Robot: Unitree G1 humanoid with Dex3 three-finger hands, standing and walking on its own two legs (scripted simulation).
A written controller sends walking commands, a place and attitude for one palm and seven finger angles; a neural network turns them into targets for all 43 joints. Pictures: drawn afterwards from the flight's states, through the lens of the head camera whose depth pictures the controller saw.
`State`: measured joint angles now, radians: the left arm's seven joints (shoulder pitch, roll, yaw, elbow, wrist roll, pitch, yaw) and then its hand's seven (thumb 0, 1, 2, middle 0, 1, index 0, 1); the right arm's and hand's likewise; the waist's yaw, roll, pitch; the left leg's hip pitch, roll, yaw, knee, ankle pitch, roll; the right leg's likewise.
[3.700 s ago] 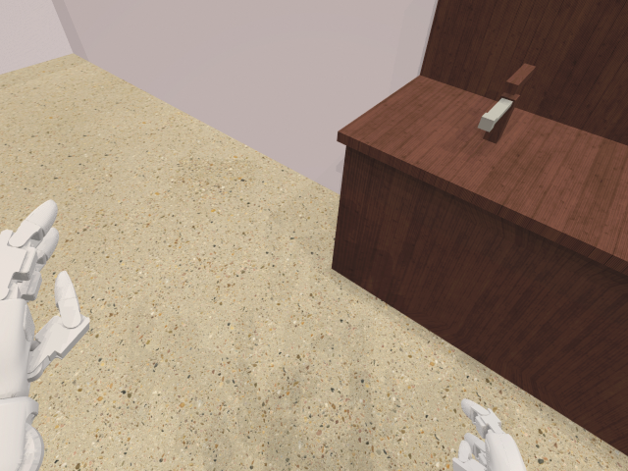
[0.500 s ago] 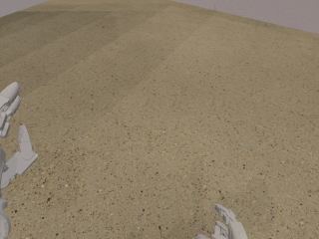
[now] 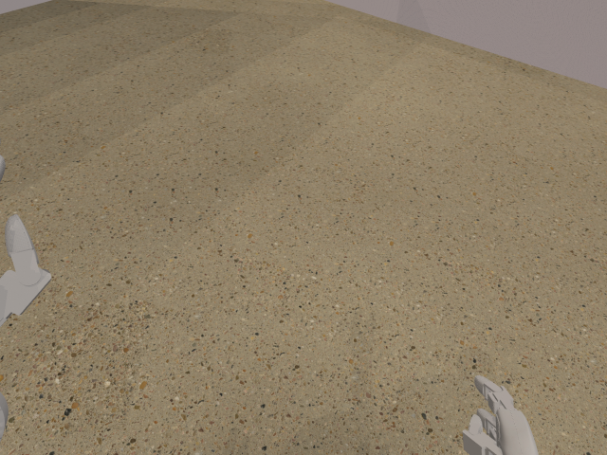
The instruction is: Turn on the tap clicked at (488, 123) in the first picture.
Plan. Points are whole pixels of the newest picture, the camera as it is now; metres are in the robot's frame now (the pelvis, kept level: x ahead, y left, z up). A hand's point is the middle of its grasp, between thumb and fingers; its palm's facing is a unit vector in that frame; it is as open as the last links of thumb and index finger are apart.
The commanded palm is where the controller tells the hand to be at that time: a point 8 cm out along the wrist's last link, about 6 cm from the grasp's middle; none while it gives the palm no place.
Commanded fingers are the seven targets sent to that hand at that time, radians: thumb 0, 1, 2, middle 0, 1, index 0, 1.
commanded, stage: walk around to get in front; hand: left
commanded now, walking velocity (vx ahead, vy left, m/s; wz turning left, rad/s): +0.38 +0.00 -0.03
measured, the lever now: out of the picture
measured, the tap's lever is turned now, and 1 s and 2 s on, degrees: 0 0 0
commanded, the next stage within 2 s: walk to a spot facing it in 0.54 s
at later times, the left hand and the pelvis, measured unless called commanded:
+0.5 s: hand (151, 176) +0.37 +0.21 +0.18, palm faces +0.40 -0.78 -0.48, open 7.4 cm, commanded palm +0.31 +0.25 +0.19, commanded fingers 0.00 0.90 0.90 -0.20 -0.30 -0.20 -0.30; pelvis +0.15 -0.03 +0.01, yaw +2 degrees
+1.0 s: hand (176, 87) +0.52 +0.22 +0.21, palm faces +0.33 -0.84 -0.43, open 7.4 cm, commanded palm +0.46 +0.27 +0.19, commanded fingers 0.00 0.90 0.90 -0.20 -0.30 -0.20 -0.30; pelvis +0.28 +0.00 +0.01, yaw -5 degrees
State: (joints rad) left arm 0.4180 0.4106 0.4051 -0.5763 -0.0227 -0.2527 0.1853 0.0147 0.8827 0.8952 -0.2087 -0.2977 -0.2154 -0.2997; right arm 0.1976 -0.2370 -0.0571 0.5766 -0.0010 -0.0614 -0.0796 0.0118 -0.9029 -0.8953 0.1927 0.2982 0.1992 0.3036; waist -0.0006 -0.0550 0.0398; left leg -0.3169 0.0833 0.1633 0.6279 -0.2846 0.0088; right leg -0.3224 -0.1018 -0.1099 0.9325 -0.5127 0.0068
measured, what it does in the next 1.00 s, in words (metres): walks ahead: right foot, then left foot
